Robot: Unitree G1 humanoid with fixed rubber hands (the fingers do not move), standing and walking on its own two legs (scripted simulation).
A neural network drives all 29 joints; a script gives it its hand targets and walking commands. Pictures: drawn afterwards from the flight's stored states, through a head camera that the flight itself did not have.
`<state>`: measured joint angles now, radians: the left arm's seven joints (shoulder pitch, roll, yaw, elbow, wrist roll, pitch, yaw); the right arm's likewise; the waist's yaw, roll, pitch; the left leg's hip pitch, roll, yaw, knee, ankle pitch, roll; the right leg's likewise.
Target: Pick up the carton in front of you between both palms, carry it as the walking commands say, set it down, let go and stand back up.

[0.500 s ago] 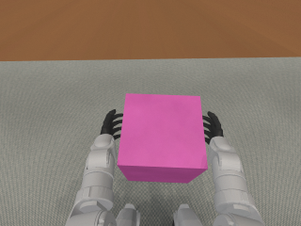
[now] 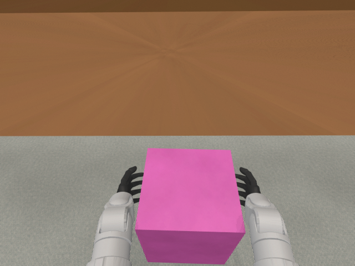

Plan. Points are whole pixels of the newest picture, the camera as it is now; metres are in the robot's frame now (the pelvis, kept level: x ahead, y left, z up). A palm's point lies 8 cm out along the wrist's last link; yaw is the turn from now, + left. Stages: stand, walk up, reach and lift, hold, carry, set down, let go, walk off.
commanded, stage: reach and lift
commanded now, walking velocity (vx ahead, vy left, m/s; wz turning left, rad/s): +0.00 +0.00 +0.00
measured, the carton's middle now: (187, 208) +0.31 +0.00 -0.05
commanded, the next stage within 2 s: hold in 0.98 s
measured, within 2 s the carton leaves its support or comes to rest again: neither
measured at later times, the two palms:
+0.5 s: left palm (124, 195) +0.30 +0.15 +0.03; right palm (253, 196) +0.30 -0.15 +0.03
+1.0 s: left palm (123, 193) +0.29 +0.15 +0.04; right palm (254, 195) +0.29 -0.15 +0.04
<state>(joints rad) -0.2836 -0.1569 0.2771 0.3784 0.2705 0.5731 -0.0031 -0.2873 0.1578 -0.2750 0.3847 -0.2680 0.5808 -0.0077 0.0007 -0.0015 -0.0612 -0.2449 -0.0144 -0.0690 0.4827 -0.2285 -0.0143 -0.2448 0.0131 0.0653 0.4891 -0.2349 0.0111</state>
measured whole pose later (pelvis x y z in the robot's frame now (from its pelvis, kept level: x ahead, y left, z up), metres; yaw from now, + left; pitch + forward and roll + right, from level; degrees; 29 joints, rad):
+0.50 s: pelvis +0.00 +0.00 +0.00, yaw +0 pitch -4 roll +0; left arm -0.32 -0.17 0.29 0.34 0.31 0.62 -0.03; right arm -0.32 0.17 -0.29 0.35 -0.31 0.63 0.02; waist 0.00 0.00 0.03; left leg -0.14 -0.01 -0.07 0.42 -0.20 -0.01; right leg -0.14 0.01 0.07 0.43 -0.21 0.01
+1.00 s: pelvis +0.01 +0.00 +0.01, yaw +0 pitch -6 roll +0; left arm -0.25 -0.15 0.22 0.25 0.28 0.69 -0.01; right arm -0.26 0.15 -0.22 0.26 -0.27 0.70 0.01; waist 0.00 0.00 0.03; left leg -0.07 -0.01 -0.07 0.36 -0.19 -0.01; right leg -0.07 0.01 0.07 0.37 -0.20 0.01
